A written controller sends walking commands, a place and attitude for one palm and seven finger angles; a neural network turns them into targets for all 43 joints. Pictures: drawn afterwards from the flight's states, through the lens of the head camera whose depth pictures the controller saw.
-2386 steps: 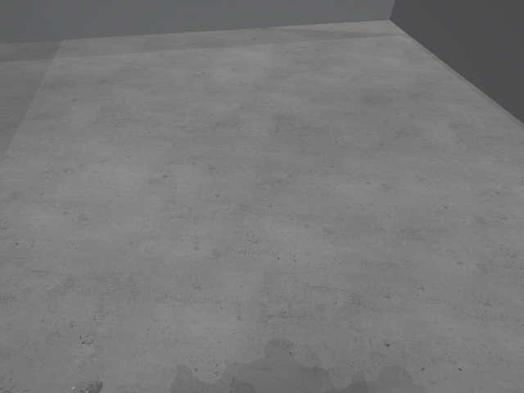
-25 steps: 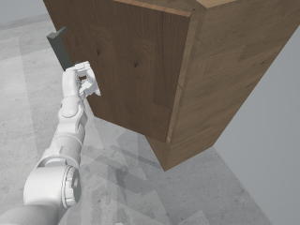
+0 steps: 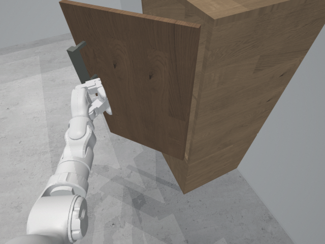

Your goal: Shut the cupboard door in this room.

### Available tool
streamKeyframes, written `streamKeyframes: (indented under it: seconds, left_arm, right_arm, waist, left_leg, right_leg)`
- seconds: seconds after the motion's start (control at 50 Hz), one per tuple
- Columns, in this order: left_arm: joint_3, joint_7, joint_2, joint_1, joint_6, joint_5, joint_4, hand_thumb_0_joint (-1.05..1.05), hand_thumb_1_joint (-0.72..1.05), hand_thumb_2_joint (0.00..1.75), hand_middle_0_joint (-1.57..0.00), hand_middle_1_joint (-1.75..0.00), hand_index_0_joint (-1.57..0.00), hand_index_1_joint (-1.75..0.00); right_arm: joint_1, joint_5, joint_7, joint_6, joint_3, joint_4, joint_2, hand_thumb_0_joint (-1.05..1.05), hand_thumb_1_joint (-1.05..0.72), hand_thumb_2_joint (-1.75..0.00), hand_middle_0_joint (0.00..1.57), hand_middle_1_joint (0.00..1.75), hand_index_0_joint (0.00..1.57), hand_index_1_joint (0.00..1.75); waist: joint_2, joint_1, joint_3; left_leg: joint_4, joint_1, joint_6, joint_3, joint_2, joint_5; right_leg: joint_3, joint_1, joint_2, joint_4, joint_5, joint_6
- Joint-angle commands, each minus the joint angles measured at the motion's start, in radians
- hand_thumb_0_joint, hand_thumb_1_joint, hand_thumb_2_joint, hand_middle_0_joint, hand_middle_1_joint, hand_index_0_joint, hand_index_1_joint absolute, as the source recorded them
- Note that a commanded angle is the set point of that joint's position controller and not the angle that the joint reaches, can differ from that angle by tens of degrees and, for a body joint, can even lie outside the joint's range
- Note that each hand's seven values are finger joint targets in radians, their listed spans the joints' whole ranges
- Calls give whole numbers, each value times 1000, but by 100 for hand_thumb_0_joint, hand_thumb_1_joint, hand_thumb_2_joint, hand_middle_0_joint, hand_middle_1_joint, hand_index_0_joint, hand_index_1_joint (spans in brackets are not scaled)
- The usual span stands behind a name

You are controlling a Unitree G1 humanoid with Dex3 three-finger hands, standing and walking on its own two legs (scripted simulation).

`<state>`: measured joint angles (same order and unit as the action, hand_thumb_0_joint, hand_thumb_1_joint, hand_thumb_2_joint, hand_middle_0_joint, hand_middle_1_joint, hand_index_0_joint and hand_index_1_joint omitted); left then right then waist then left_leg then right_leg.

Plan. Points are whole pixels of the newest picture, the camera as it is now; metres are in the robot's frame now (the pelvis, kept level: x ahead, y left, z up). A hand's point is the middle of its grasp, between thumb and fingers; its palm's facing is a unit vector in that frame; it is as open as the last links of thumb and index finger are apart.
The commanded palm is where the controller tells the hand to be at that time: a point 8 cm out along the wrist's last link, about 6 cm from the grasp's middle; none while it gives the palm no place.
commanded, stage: draw the hand back to the body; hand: left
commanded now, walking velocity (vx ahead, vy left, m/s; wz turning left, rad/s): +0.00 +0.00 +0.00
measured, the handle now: (85, 65) +0.62 +0.24 +0.10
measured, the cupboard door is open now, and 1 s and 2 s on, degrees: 40 40 40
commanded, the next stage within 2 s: step back with the hand held close in 1.40 s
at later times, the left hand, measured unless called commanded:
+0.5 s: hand (56, 143) +0.30 +0.21 +0.15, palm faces +0.20 -0.96 -0.20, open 3.1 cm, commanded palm +0.26 +0.25 +0.16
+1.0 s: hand out of the picture +0.21 +0.28 +0.18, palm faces +0.44 -0.80 -0.41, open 5.9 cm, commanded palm +0.16 +0.32 +0.20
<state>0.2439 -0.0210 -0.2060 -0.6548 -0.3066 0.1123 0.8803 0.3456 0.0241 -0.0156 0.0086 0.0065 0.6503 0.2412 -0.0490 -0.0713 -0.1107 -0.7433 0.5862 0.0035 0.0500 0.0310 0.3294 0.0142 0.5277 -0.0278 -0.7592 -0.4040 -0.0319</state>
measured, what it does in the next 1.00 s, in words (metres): stands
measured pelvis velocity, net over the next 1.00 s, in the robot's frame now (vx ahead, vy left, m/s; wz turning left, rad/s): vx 0.02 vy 0.02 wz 0.02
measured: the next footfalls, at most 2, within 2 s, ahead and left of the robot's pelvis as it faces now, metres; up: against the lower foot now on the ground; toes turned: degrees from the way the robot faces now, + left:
none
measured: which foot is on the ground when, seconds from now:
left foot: down 0.00-1.00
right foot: down 0.00-1.00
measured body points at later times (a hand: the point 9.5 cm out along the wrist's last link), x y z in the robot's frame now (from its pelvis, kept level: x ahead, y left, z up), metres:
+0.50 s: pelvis +0.00 +0.01 +0.03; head -0.02 -0.01 +0.48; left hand +0.28 +0.26 +0.16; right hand +0.20 -0.21 -0.05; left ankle +0.02 +0.12 -0.71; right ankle -0.02 -0.10 -0.71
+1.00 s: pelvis +0.02 +0.02 +0.03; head +0.00 -0.01 +0.48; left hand +0.19 +0.32 +0.20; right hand +0.20 -0.19 -0.07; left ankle +0.02 +0.12 -0.71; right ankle -0.02 -0.10 -0.71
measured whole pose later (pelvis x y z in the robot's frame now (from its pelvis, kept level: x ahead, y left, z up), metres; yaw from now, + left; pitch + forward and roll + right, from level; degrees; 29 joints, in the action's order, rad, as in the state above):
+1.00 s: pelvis +0.02 +0.02 +0.03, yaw +1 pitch -3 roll +0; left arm 0.32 -0.09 -0.34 0.44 -0.06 0.07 -0.33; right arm 0.21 0.02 0.07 -0.01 0.03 0.63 0.23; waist -0.08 0.06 -0.01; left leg -0.40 0.13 0.03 0.04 -0.01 0.22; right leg 0.02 0.05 0.01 -0.38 -0.28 0.00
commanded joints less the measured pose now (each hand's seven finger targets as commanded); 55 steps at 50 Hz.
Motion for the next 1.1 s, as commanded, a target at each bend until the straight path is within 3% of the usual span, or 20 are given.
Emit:
streamKeyframes:
  seconds: [0.0, 0.06, 0.1, 0.18, 0.2, 0.24, 0.26, 0.3, 0.32, 0.34, 0.36, 0.42, 0.5, 0.62, 0.78, 0.86, 0.88, 0.96, 1.0, 1.08]
  left_arm:
    - [33, 41, -203, -242, -26, 55, -423, 0, 90, 90, -130, -150, -130, -150]
    - [12, 54, -197, -161, -3, 73, -583, 0, 90, 90, -130, -150, -130, -150]
    - [-24, 64, -166, -135, 18, 81, -651, 0, 90, 90, -130, -150, -130, -150]
    - [-19, 84, -177, -21, 81, 102, -692, 0, 90, 90, -130, -150, -130, -150]
    - [-12, 90, -182, -6, 98, 108, -705, 0, 90, 90, -130, -150, -130, -150]
    - [-20, 103, -174, 39, 124, 116, -770, 0, 90, 90, -124, -144, -124, -144]
    - [2, 103, -199, 74, 135, 118, -797, 0, 90, 90, -122, -141, -122, -141]
    - [-7, 112, -183, 113, 161, 125, -850, 0, 90, 90, -116, -135, -116, -135]
    - [-60, 47, -239, 175, 140, 22, -935, 0, 90, 90, -113, -132, -113, -132]
    - [-50, 15, -215, 263, 147, 15, -929, 0, 90, 90, -111, -129, -111, -129]
    - [-60, -1, -217, 325, 154, 5, -943, 0, 90, 90, -108, -126, -108, -126]
    - [-60, -27, -214, 338, 171, -12, -1003, 0, 90, 90, -100, -117, -100, -117]
    - [-38, -47, -231, 391, 181, -26, -1098, 0, 90, 90, -89, -105, -89, -105]
    - [-7, -64, -245, 532, 189, -37, -1240, 0, 90, 90, -72, -87, -72, -87]
    - [95, -71, -279, 812, 193, -35, -1335, 0, 90, 90, -50, -63, -50, -63]
    - [173, -80, -334, 908, 182, -37, -1403, 0, 90, 90, -39, -51, -39, -51]
    - [173, -80, -322, 930, 178, -35, -1426, 0, 90, 90, -36, -48, -36, -48]
    - [238, -89, -360, 1035, 171, -35, -1459, 0, 90, 90, -25, -36, -25, -36]
    - [252, -91, -353, 1075, 164, -30, -1472, 0, 90, 90, -20, -30, -20, -30]
    - [189, -90, -301, 1009, 169, -36, -1428, 0, 90, 90, -20, -30, -20, -30]
  right_arm:
    - [-28, 16, 17, -43, -55, -151, 137, 0, -90, -90, 20, 30, 20, 30]
    - [-58, 22, 32, -59, -54, -158, 132, 0, -90, -90, 20, 30, 20, 30]
    - [-87, 27, 41, -72, -48, -153, 124, 0, -90, -90, 20, 30, 20, 30]
    - [-138, 36, 62, -91, -40, -150, 127, 0, -90, -90, 20, 30, 20, 30]
    - [-148, 36, 66, -95, -37, -152, 128, 0, -90, -90, 20, 30, 20, 30]
    - [-179, 40, 72, -105, -32, -165, 123, 0, -90, -90, 20, 30, 20, 30]
    - [-187, 42, 75, -107, -31, -170, 125, 0, -90, -90, 20, 30, 20, 30]
    - [-220, 45, 75, -117, -19, -179, 116, 0, -90, -90, 20, 30, 20, 30]
    - [-237, 32, 85, -105, -19, -186, 99, 0, -90, -90, 20, 30, 20, 30]
    - [-240, 27, 90, -97, -18, -187, 100, 0, -90, -90, 20, 30, 20, 30]
    - [-246, 27, 92, -83, -13, -187, 102, 0, -90, -90, 20, 30, 20, 30]
    - [-269, 21, 99, -60, -3, -188, 94, 0, -90, -90, 20, 30, 20, 30]
    - [-284, 12, 102, -50, 5, -193, 87, 0, -90, -90, 20, 30, 20, 30]
    - [-299, -2, 96, -58, 9, -201, 84, 0, -90, -90, 20, 30, 20, 30]
    - [-301, -11, 86, -61, 0, -206, 82, 0, -90, -90, 20, 30, 20, 30]
    - [-295, -12, 86, -71, -12, -202, 87, 0, -90, -90, 20, 30, 20, 30]
    - [-296, -11, 86, -76, -11, -206, 80, 0, -90, -90, 20, 30, 20, 30]
    - [-292, -10, 86, -94, -21, -197, 84, 0, -90, -90, 20, 30, 20, 30]
    - [-290, -8, 87, -100, -22, -199, 79, 0, -90, -90, 20, 30, 20, 30]
    - [-279, -8, 93, -112, -27, -185, 90, 0, -90, -90, 20, 30, 20, 30]
  waist:
    - [98, 46, -332]
    - [81, 50, -307]
    - [44, 41, -253]
    - [55, 51, -166]
    - [70, 59, -165]
    - [36, 72, -178]
    - [38, 80, -181]
    - [14, 88, -156]
    - [39, 77, -95]
    - [80, 77, -84]
    - [79, 84, -69]
    - [59, 76, -14]
    - [-12, 84, -24]
    - [-42, 98, -31]
    - [15, 122, 5]
    - [4, 133, -9]
    - [-16, 132, -13]
    - [-18, 140, 21]
    - [-17, 140, 39]
    - [24, 118, 89]
  left_leg:
    - [86, -241, 43, -4, -45, -238]
    - [109, -287, 48, -1, -45, -237]
    - [130, -311, 49, -5, -43, -206]
    - [170, -327, 48, -13, -41, -144]
    - [180, -332, 47, -17, -41, -136]
    - [194, -369, 45, -21, -41, -156]
    - [196, -380, 46, -21, -41, -167]
    - [216, -397, 40, -28, -38, -177]
    - [254, -434, 41, -30, -41, -169]
    - [267, -440, 43, -32, -35, -171]
    - [283, -444, 43, -31, -33, -179]
    - [325, -488, 41, -27, -29, -175]
    - [368, -550, 35, -34, -25, -210]
    - [396, -593, 26, -45, -20, -283]
    - [396, -561, 22, -47, -14, -344]
    - [383, -559, 21, -45, -13, -367]
    - [378, -559, 23, -42, -15, -374]
    - [369, -540, 22, -37, -13, -374]
    - [369, -533, 22, -36, -12, -367]
    - [378, -534, 30, -34, -13, -302]
  right_leg:
    - [-21, -231, -5, 149, 496, 37]
    - [-23, -251, -4, 180, 484, 40]
    - [-18, -219, -5, 203, 422, 38]
    - [-20, -202, 1, 254, 310, 38]
    - [-16, -210, 1, 260, 290, 36]
    - [-9, -226, 3, 260, 303, 29]
    - [-10, -242, 4, 263, 309, 29]
    - [4, -242, 4, 262, 314, 22]
    - [-29, -230, 24, 328, 300, 27]
    - [-20, -251, 26, 340, 295, 30]
    - [-20, -278, 27, 352, 295, 28]
    - [-16, -287, 21, 392, 278, 27]
    - [-8, -341, 18, 421, 294, 18]
    - [6, -393, 14, 436, 344, 12]
    - [17, -429, 20, 432, 383, 15]
    - [16, -439, 19, 430, 394, 17]
    - [16, -438, 25, 423, 402, 18]
    - [16, -422, 24, 433, 399, 20]
    - [18, -413, 25, 429, 393, 20]
    - [17, -364, 28, 446, 331, 27]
